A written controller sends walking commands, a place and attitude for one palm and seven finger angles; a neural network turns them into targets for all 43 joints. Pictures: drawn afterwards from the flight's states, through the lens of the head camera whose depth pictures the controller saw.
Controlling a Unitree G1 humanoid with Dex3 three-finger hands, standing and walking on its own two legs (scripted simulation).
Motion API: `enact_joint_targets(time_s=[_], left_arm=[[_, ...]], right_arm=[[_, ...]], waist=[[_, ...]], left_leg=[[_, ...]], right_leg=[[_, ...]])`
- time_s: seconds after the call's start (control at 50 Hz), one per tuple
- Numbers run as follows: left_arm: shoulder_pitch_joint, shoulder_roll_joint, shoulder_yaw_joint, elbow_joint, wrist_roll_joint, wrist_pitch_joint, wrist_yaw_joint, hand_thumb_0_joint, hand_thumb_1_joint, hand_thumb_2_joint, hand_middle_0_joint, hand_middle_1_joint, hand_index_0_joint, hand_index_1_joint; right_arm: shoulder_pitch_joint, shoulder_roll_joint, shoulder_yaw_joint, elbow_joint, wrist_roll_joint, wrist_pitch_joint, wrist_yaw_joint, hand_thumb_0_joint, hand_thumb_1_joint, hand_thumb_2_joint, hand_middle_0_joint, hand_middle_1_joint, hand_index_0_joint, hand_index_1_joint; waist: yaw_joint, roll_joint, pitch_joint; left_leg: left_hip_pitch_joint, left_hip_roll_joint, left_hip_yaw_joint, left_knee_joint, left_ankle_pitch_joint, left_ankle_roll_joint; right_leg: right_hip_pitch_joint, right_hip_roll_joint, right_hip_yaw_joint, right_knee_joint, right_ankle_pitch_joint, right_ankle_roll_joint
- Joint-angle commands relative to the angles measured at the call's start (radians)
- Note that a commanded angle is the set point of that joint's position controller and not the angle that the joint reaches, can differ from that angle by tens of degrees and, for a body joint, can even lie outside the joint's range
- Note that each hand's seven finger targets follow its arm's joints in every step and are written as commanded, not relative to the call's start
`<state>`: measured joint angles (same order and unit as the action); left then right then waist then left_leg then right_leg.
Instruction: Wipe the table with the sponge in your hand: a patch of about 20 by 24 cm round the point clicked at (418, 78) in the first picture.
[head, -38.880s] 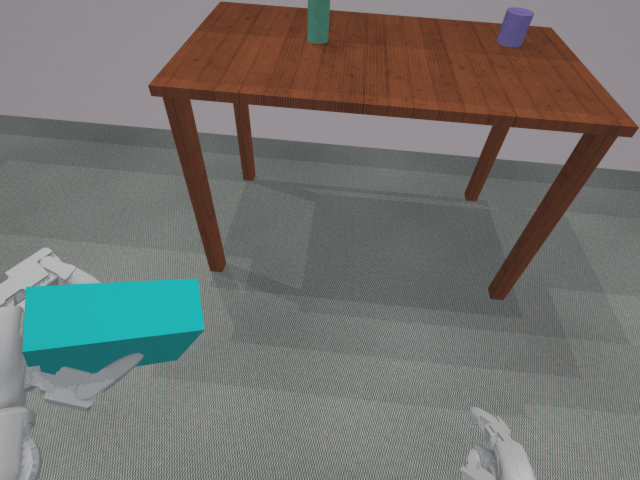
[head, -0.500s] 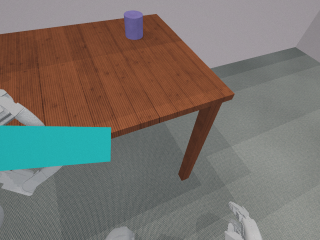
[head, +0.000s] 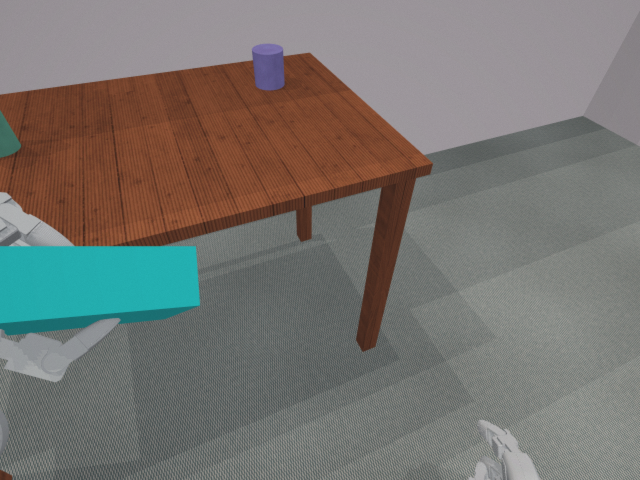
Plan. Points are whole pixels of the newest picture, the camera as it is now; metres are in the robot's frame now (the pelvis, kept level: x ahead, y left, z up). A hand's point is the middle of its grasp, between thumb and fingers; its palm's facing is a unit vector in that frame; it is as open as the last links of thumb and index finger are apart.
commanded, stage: stop stepping back and stand still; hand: left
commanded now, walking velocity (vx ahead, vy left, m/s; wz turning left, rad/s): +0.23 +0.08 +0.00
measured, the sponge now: (129, 289) +0.24 +0.18 +0.20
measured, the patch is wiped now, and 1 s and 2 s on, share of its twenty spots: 0.95 0.95 0.95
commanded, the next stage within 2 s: stand and wait in 0.50 s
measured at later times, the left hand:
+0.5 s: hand out of the picture +0.12 +0.22 +0.24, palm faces +0.50 -0.78 -0.38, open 9.3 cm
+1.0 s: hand out of the picture +0.15 +0.24 +0.23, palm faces +0.52 -0.77 -0.38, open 9.3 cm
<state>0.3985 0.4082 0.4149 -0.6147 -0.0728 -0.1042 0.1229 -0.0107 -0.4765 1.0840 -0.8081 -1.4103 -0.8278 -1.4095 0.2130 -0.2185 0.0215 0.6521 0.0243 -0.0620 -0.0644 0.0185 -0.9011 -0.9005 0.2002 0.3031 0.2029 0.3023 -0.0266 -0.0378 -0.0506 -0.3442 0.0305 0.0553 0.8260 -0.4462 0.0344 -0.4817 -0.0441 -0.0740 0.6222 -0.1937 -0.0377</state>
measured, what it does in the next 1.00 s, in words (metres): steps on the spot: left foot, then right foot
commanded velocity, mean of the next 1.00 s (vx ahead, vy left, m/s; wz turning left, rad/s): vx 0.09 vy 0.02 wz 0.00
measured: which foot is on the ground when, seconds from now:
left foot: up 0.00-0.02, down 0.04-1.00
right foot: down 0.00-0.04, up 0.06-0.22, down 0.24-1.00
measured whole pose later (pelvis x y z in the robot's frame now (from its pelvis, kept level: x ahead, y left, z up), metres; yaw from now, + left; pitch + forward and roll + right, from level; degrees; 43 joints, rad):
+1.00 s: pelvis -0.05 -0.02 +0.01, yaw +5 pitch -2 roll +0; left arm 0.39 0.39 0.41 -0.54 -0.07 -0.13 0.15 -0.01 -0.48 1.08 -0.81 -1.41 -0.83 -1.41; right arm 0.18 -0.24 0.00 0.62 0.02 -0.08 -0.07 0.02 -0.90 -0.90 0.20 0.30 0.20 0.30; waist -0.01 0.04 0.01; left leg -0.26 0.06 -0.01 0.55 -0.26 -0.04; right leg -0.25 0.03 -0.06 0.53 -0.25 -0.04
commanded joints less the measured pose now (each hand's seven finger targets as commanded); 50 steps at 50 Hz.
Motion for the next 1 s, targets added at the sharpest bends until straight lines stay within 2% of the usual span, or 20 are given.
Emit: enact_joint_targets(time_s=[0.0, 0.02, 0.04, 0.08, 0.16, 0.18, 0.2, 0.22, 0.3, 0.38, 0.42, 0.44, 0.46, 0.54, 0.56, 0.58, 0.6, 0.72, 0.76, 0.98], left_arm=[[-0.111, 0.213, 0.125, -0.208, -0.013, -0.066, 0.045, 0.000, 0.100, 1.300, -1.200, -1.600, -1.200, -1.600], [-0.159, 0.229, 0.146, -0.265, -0.007, -0.079, 0.043, 0.000, 0.100, 1.300, -1.200, -1.600, -1.200, -1.600], [-0.158, 0.233, 0.150, -0.193, 0.007, -0.080, 0.038, 0.000, 0.100, 1.300, -1.200, -1.600, -1.200, -1.600], [-0.123, 0.209, 0.142, -0.091, 0.020, -0.088, 0.026, 0.000, 0.100, 1.300, -1.200, -1.600, -1.200, -1.600], [-0.114, 0.161, 0.108, -0.033, 0.006, -0.088, 0.015, 0.000, 0.100, 1.300, -1.200, -1.600, -1.200, -1.600], [-0.135, 0.149, 0.081, -0.044, 0.017, -0.078, 0.003, 0.000, 0.100, 1.300, -1.200, -1.600, -1.200, -1.600], [-0.144, 0.173, 0.069, -0.033, 0.027, -0.073, -0.007, 0.000, 0.100, 1.300, -1.200, -1.600, -1.200, -1.600], [-0.286, 0.210, 0.094, -0.124, 0.006, -0.097, -0.016, 0.000, 0.100, 1.300, -1.200, -1.600, -1.200, -1.600], [-0.222, 0.222, 0.123, -0.196, 0.002, -0.106, -0.003, 0.000, 0.100, 1.300, -1.200, -1.600, -1.200, -1.600], [-0.150, 0.184, 0.092, -0.205, 0.010, -0.104, 0.047, 0.000, 0.100, 1.300, -1.200, -1.600, -1.200, -1.600], [-0.173, 0.157, 0.087, -0.209, 0.007, -0.102, 0.058, 0.000, 0.100, 1.300, -1.200, -1.600, -1.200, -1.600], [-0.222, 0.197, 0.126, -0.215, 0.019, -0.099, 0.058, 0.000, 0.100, 1.300, -1.200, -1.600, -1.200, -1.600], [-0.253, 0.186, 0.105, -0.162, 0.017, -0.096, 0.056, 0.000, 0.100, 1.300, -1.200, -1.600, -1.200, -1.600], [-0.131, 0.150, 0.078, 0.006, 0.016, -0.060, 0.044, 0.000, 0.100, 1.300, -1.200, -1.600, -1.200, -1.600], [-0.137, 0.144, 0.058, -0.001, 0.019, -0.054, 0.032, 0.000, 0.100, 1.300, -1.200, -1.600, -1.200, -1.600], [-0.148, 0.164, 0.058, -0.028, 0.015, -0.054, 0.020, 0.000, 0.100, 1.300, -1.200, -1.600, -1.200, -1.600], [-0.198, 0.177, 0.067, -0.070, 0.018, -0.069, 0.019, 0.000, 0.100, 1.300, -1.200, -1.600, -1.200, -1.600], [-0.117, 0.186, 0.108, -0.232, 0.005, -0.104, 0.051, 0.000, 0.100, 1.300, -1.200, -1.600, -1.200, -1.600], [-0.104, 0.172, 0.101, -0.213, 0.002, -0.107, 0.066, 0.000, 0.100, 1.300, -1.200, -1.600, -1.200, -1.600], [-0.066, 0.162, 0.091, -0.155, 0.004, -0.090, 0.044, 0.000, 0.100, 1.300, -1.200, -1.600, -1.200, -1.600]], right_arm=[[-0.107, -0.136, -0.041, -0.219, -0.007, -0.083, -0.022, 0.000, -0.900, -0.900, 0.200, 0.300, 0.200, 0.300], [-0.096, -0.141, -0.049, -0.224, -0.002, -0.094, -0.018, 0.000, -0.900, -0.900, 0.200, 0.300, 0.200, 0.300], [-0.077, -0.125, -0.054, -0.204, 0.006, -0.106, -0.007, 0.000, -0.900, -0.900, 0.200, 0.300, 0.200, 0.300], [-0.088, -0.105, -0.051, -0.155, 0.013, -0.115, 0.021, 0.000, -0.900, -0.900, 0.200, 0.300, 0.200, 0.300], [-0.109, -0.130, -0.047, -0.182, -0.009, -0.103, -0.006, 0.000, -0.900, -0.900, 0.200, 0.300, 0.200, 0.300], [-0.093, -0.128, -0.056, -0.191, -0.007, -0.096, -0.007, 0.000, -0.900, -0.900, 0.200, 0.300, 0.200, 0.300], [-0.106, -0.119, -0.066, -0.206, 0.000, -0.087, 0.001, 0.000, -0.900, -0.900, 0.200, 0.300, 0.200, 0.300], [-0.143, -0.115, -0.050, -0.201, 0.000, -0.095, 0.002, 0.000, -0.900, -0.900, 0.200, 0.300, 0.200, 0.300], [-0.099, -0.089, -0.054, -0.158, -0.001, -0.072, -0.002, 0.000, -0.900, -0.900, 0.200, 0.300, 0.200, 0.300], [-0.112, -0.078, -0.032, -0.167, -0.019, -0.096, -0.036, 0.000, -0.900, -0.900, 0.200, 0.300, 0.200, 0.300], [-0.115, -0.128, -0.047, -0.186, -0.022, -0.100, -0.039, 0.000, -0.900, -0.900, 0.200, 0.300, 0.200, 0.300], [-0.127, -0.131, -0.059, -0.191, -0.014, -0.105, -0.035, 0.000, -0.900, -0.900, 0.200, 0.300, 0.200, 0.300], [-0.083, -0.113, -0.059, -0.175, -0.003, -0.110, -0.026, 0.000, -0.900, -0.900, 0.200, 0.300, 0.200, 0.300], [-0.132, -0.103, -0.034, -0.181, -0.003, -0.103, -0.006, 0.000, -0.900, -0.900, 0.200, 0.300, 0.200, 0.300], [-0.144, -0.105, -0.041, -0.200, -0.007, -0.090, -0.005, 0.000, -0.900, -0.900, 0.200, 0.300, 0.200, 0.300], [-0.143, -0.102, -0.054, -0.213, -0.007, -0.077, 0.001, 0.000, -0.900, -0.900, 0.200, 0.300, 0.200, 0.300], [-0.155, -0.091, -0.039, -0.206, -0.010, -0.077, 0.015, 0.000, -0.900, -0.900, 0.200, 0.300, 0.200, 0.300], [-0.135, -0.075, -0.028, -0.190, -0.017, -0.069, -0.005, 0.000, -0.900, -0.900, 0.200, 0.300, 0.200, 0.300], [-0.148, -0.104, -0.043, -0.193, -0.022, -0.073, -0.017, 0.000, -0.900, -0.900, 0.200, 0.300, 0.200, 0.300], [-0.148, -0.111, -0.052, -0.201, -0.005, -0.071, -0.002, 0.000, -0.900, -0.900, 0.200, 0.300, 0.200, 0.300]], waist=[[0.004, 0.216, -0.099], [0.011, 0.400, -0.100], [-0.017, 0.406, -0.010], [0.014, 0.231, 0.085], [0.058, 0.151, 0.026], [0.056, -0.026, 0.024], [0.030, -0.266, 0.014], [0.004, -0.156, 0.021], [-0.008, -0.077, -0.005], [0.001, 0.024, -0.070], [0.011, 0.294, -0.052], [0.029, 0.305, -0.111], [-0.003, 0.308, -0.018], [0.044, 0.162, 0.045], [0.047, -0.019, 0.071], [0.032, -0.233, 0.063], [0.021, -0.177, 0.039], [0.011, 0.018, -0.071], [0.027, 0.118, -0.058], [0.021, 0.045, -0.072]], left_leg=[[0.057, 0.092, -0.150, -0.527, -0.184, 0.095], [0.065, 0.220, -0.303, -0.606, -0.171, 0.154], [-0.095, 0.300, -0.432, -0.666, -0.286, 0.226], [-0.129, 0.274, -0.343, -0.598, -0.209, 0.194], [-0.279, 0.138, -0.142, -0.305, -0.239, 0.062], [-0.310, 0.021, -0.012, 0.006, -0.183, 0.035], [-0.380, -0.045, -0.018, 0.360, -0.104, 0.010], [-0.354, -0.015, -0.104, 0.509, 0.039, -0.013], [-0.111, 0.061, -0.095, 0.197, 0.125, -0.005], [0.222, -0.008, 0.034, -0.306, 0.004, 0.033], [0.231, 0.201, -0.307, -0.522, -0.218, 0.124], [0.129, 0.257, -0.322, -0.604, -0.200, 0.152], [0.026, 0.291, -0.410, -0.639, -0.324, 0.178], [-0.169, 0.160, -0.166, -0.414, -0.208, 0.058], [-0.248, 0.056, -0.057, -0.177, -0.154, 0.017], [-0.268, -0.015, -0.012, 0.144, -0.055, -0.016], [-0.278, -0.001, -0.073, 0.253, 0.032, -0.028], [0.132, 0.021, -0.046, -0.290, 0.193, -0.003], [0.165, 0.086, -0.152, -0.403, 0.177, 0.025], [0.125, 0.059, -0.111, -0.332, 0.371, -0.008]], right_leg=[[0.094, -0.018, 0.085, 0.071, -0.375, 0.031], [0.016, 0.099, -0.044, 0.391, -0.296, 0.073], [-0.080, 0.050, 0.067, 0.620, -0.266, 0.070], [-0.161, -0.008, 0.134, 0.619, -0.233, 0.053], [0.371, 0.039, 0.011, -0.076, -0.230, 0.022], [0.411, -0.007, 0.082, -0.229, -0.171, -0.010], [0.346, -0.251, 0.547, -0.419, -0.307, -0.099], [0.196, -0.322, 0.669, -0.470, -0.338, -0.134], [-0.012, -0.258, 0.414, -0.402, -0.475, -0.105], [-0.021, -0.143, 0.240, -0.231, -0.507, -0.055], [-0.081, 0.041, 0.080, 0.117, -0.387, 0.016], [-0.004, 0.092, -0.017, 0.353, -0.363, 0.050], [-0.040, 0.050, 0.051, 0.428, -0.321, 0.049], [0.289, 0.045, 0.016, -0.077, -0.203, 0.037], [0.336, -0.002, 0.135, -0.234, -0.217, -0.004], [0.270, -0.202, 0.499, -0.419, -0.342, -0.098], [0.259, -0.293, 0.609, -0.471, -0.281, -0.115], [0.200, -0.173, 0.261, -0.266, -0.060, -0.058], [0.181, -0.065, 0.202, -0.210, -0.116, -0.001], [0.295, -0.058, 0.169, -0.225, 0.119, 0.015]])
